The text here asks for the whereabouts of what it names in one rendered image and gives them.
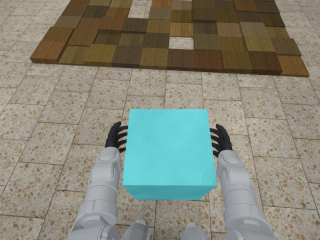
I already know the left robot hand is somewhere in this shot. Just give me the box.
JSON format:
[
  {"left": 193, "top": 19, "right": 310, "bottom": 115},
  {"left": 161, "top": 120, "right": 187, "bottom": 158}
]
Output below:
[{"left": 105, "top": 121, "right": 128, "bottom": 153}]

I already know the right robot hand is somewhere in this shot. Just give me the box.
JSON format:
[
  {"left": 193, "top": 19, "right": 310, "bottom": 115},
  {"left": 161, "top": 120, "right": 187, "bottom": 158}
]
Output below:
[{"left": 209, "top": 124, "right": 233, "bottom": 158}]

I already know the carton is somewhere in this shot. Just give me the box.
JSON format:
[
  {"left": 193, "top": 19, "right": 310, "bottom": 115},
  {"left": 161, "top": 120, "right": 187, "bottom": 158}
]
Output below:
[{"left": 122, "top": 109, "right": 217, "bottom": 200}]

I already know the left robot thigh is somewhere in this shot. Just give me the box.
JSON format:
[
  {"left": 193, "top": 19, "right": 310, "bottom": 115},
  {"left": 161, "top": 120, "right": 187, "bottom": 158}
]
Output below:
[{"left": 120, "top": 223, "right": 151, "bottom": 240}]

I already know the robot left upper arm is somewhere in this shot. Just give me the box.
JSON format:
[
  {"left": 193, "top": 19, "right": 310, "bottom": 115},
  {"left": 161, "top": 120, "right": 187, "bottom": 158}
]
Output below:
[{"left": 67, "top": 224, "right": 120, "bottom": 240}]

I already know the left robot forearm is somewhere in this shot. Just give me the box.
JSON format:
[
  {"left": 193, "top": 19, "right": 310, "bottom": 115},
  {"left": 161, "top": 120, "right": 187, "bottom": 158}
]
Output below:
[{"left": 66, "top": 147, "right": 123, "bottom": 240}]

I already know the right robot thigh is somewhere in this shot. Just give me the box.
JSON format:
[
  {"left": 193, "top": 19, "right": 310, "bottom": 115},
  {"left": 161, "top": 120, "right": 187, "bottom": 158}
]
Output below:
[{"left": 180, "top": 227, "right": 210, "bottom": 240}]

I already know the right robot forearm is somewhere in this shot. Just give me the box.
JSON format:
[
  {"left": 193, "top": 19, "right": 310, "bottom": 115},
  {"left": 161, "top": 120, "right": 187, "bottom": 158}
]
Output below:
[{"left": 216, "top": 150, "right": 277, "bottom": 240}]

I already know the robot thigh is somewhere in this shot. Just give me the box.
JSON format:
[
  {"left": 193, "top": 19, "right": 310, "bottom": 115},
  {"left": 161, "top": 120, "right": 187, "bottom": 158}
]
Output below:
[
  {"left": 180, "top": 227, "right": 210, "bottom": 240},
  {"left": 120, "top": 223, "right": 151, "bottom": 240}
]

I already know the robot right upper arm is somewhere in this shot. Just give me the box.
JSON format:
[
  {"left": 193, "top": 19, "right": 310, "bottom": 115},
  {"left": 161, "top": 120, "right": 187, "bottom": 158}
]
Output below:
[{"left": 224, "top": 227, "right": 276, "bottom": 240}]

